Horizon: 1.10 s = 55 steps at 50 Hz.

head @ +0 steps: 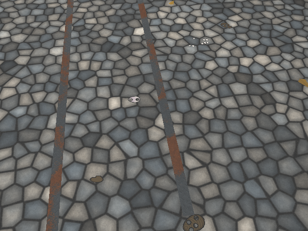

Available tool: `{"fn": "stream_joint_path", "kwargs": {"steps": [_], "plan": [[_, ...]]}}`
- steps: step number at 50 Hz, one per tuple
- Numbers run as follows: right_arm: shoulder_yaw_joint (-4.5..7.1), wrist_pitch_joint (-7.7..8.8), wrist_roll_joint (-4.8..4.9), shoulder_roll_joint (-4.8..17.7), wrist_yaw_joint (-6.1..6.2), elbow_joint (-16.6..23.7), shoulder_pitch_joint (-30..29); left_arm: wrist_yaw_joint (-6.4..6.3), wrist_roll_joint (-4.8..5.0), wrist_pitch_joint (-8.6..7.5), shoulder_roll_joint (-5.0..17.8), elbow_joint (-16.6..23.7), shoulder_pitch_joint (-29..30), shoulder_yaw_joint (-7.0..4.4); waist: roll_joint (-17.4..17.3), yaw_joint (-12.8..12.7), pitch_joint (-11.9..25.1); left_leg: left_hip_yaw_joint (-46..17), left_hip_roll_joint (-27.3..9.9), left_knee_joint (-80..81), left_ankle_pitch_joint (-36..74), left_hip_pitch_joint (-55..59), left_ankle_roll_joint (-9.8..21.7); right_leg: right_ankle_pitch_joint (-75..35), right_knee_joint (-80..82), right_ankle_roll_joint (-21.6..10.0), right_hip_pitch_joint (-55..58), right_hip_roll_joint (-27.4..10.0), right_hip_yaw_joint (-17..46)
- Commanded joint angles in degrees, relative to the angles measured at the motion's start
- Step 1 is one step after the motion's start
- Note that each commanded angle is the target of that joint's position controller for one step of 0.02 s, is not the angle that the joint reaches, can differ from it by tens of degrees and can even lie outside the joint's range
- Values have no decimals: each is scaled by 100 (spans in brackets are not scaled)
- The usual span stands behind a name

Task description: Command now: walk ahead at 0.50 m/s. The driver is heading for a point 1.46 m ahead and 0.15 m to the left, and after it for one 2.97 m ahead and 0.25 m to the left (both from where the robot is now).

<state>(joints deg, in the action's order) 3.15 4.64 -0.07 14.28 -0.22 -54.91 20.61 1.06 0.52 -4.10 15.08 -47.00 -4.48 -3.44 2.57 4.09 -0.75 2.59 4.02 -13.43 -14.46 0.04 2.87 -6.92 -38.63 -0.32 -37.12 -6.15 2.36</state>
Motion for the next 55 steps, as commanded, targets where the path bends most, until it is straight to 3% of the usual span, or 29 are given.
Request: {"fn": "stream_joint_path", "kwargs": {"steps": [1, 4, 5, 6, 7, 8, 9, 10, 11, 13, 15, 17, 18, 20, 23, 30, 31, 33, 34, 35, 36, 37, 38, 39, 40, 41, 45, 49, 55], "plan": [[204, 11, 35, 885, 35, 209, 50, 116, 8, -125, 494, 389, 391, -105, -563, -141, -290, -647, -1749, -15, 2251, -122, 854, 335, -64, -172, 63, 38, -55], [247, -87, 59, 998, 58, 256, -134, 201, 16, -187, 675, 298, -105, -194, -755, -503, -74, -628, -1801, -836, 3514, -40, 725, 1250, 244, -416, 1027, 332, -370], [229, -118, 89, 954, 66, 294, -304, 195, 19, -212, 848, 0, -973, -305, -646, -935, 292, -463, -1564, -1799, 4047, -330, 628, 1091, 488, -551, 2135, 558, -568], [152, -107, 64, 774, 74, 353, -201, 168, -4, -232, 1235, -243, -1847, -443, -176, -1242, 816, -241, -1162, -3345, 3469, -1115, 424, 809, 710, -882, 3504, 159, -98], [-29, -19, -27, 153, 10, 340, 696, 167, 49, -202, 1662, -281, -2144, -509, 1278, -845, 1543, -82, -311, -5615, -370, -2920, 74, 1541, 1066, -1727, 5183, -1200, 2197], [-28, 136, 138, 249, -39, 351, 614, 206, 76, -202, 1265, -272, -2325, -376, 1627, -964, 1751, -797, 56, -6469, -1977, -4065, 142, 2198, 2135, -2059, 5507, -1560, 3889], [129, 205, 319, 863, -36, 602, -259, 201, 91, -200, 894, -230, -1984, -276, 857, -1062, 932, -911, -325, -6691, -1562, -4554, 251, 2107, 2268, -1795, 4898, -1422, 3235], [156, 176, 323, 904, -19, 776, -630, 219, 53, -191, 689, -115, -1471, -193, 360, -862, 518, -788, -634, -6479, -1045, -4519, 286, 1557, 2224, -1664, 4167, -1287, 2520], [173, 101, 208, 826, 5, 770, -642, 241, 17, -197, 571, -55, -1117, -143, 33, -649, 290, -790, -876, -6112, -710, -4172, 239, 1101, 2301, -1617, 3442, -1172, 2074], [190, -57, 154, 623, 12, 781, -511, 204, -27, -225, 474, -51, -835, -99, 92, -351, 130, -814, -1150, -5355, -334, -3545, 194, 1338, 2691, -1456, 2707, -846, 1468], [155, -130, 131, 479, 20, 931, -826, 95, -5, -239, 659, -129, -921, -141, 45, -329, -54, -688, -1211, -4527, -104, -3643, 67, 1000, 2999, -1437, 2614, -791, 1140], [117, -93, -12, 369, -21, 998, -1027, -23, -75, -226, 928, -281, -1196, -253, -105, -375, 117, -645, -1228, -4042, 725, -3642, -49, 233, 2899, -1453, 2825, -804, 827], [123, -68, -9, 399, -55, 966, -1071, -63, -76, -225, 926, -285, -1286, -265, -252, -412, 230, -564, -1172, -3844, 1264, -3717, -76, 215, 2788, -1390, 2982, -702, 598], [174, 55, 90, 492, -135, 1085, -1596, -158, 26, -270, 714, -415, -1566, -200, 2, -586, -32, -660, -1143, -2893, 2402, -4162, -56, 923, 2673, -1167, 3218, -486, 414], [97, 157, 29, 309, -287, 1227, -2192, -214, 70, -220, 737, -490, -1714, -213, -23, -827, -244, -288, -765, -1596, 3800, -2941, -24, 1768, 2507, -974, 2305, -214, 28], [-11, 88, 173, 417, -489, 1233, -2542, -298, 66, -7, 629, -629, -2223, -222, -49, -995, -564, -743, -1123, -780, 3199, -3539, 119, 2097, 602, -769, 3533, -697, 496], [-4, 95, 154, 460, -486, 1136, -2350, -299, 36, 23, 650, -630, -2261, -221, -138, -941, -478, -689, -1119, -661, 3057, -3263, 126, 1889, 210, -745, 3542, -661, 528], [151, 120, 73, 715, -420, 553, -786, -208, -1, 67, 701, -620, -2102, -211, -460, -165, 309, -156, -741, -672, 2924, -1059, 259, 1047, -1567, -640, 2831, -199, 161], [225, 115, 9, 965, -397, 263, 135, -166, -7, 11, 502, -612, -2208, -175, -853, 178, 898, -522, -1191, -1477, 3918, 773, 473, 2589, -3381, -374, 1418, 209, -8], [227, 86, -48, 1179, -365, 253, 350, -99, 45, -96, 14, -702, -3065, -54, -2036, -118, 1699, -1502, -2114, -2888, 5253, 2595, 917, 5137, -5460, -109, -483, 627, 235], [303, -47, 159, 1289, -352, 186, 805, -83, 159, -265, 370, -567, -3059, -49, -2011, 159, 2329, -2650, -2473, -2361, 4022, 2810, 1377, 4953, -5809, -103, -1094, 664, 707], [438, -132, 205, 1669, -291, -42, 976, -128, 408, -359, 397, -148, -2349, -44, -1899, 144, 2135, -3971, -2952, -1088, 374, 2505, 1771, 4300, -5913, -74, -1906, 514, 430], [237, -77, 16, 1085, -213, 433, -108, -252, 415, -361, 798, 16, -1388, -145, -550, 59, 1158, -3617, -2669, -341, -527, 1156, 1501, 2927, -4773, -148, -1865, 97, 255], [165, 13, -89, 910, -176, 540, -727, -341, 287, -268, 780, 41, -1204, -148, -729, -191, 714, -3692, -2750, -274, 52, 173, 1535, 2506, -4609, -75, -1530, -27, 273], [96, 102, -82, 712, -190, 572, -1072, -371, 89, -139, 613, -115, -1464, -132, -418, -470, 383, -3166, -2459, -185, 972, -765, 1384, 2180, -4054, 14, -935, -250, 376], [96, 122, -69, 630, -192, 537, -1169, -351, -33, -55, 450, -165, -1592, -141, -617, -640, 253, -2542, -2119, -200, 1456, -1254, 1243, 2099, -3439, 95, -469, -328, 450], [139, 141, -38, 713, 4, 288, -579, -284, -67, -41, 279, 46, -1021, -137, -681, -510, 128, -1446, -1720, 78, 2883, -1221, 1114, 1414, -1686, 228, -282, -320, 230], [149, 47, 97, 728, 121, 89, -107, -140, -16, -81, 11, 293, -23, -45, -566, -194, -5, -812, -1376, 271, 2809, -807, 774, 139, 35, 58, 38, 65, -148], [193, -119, 111, 796, 138, -233, 433, 76, 35, -126, 89, 638, 921, -19, -545, -22, -340, -873, -1778, -58, 2704, 358, 766, 623, 777, -233, -239, 282, -207]]}}
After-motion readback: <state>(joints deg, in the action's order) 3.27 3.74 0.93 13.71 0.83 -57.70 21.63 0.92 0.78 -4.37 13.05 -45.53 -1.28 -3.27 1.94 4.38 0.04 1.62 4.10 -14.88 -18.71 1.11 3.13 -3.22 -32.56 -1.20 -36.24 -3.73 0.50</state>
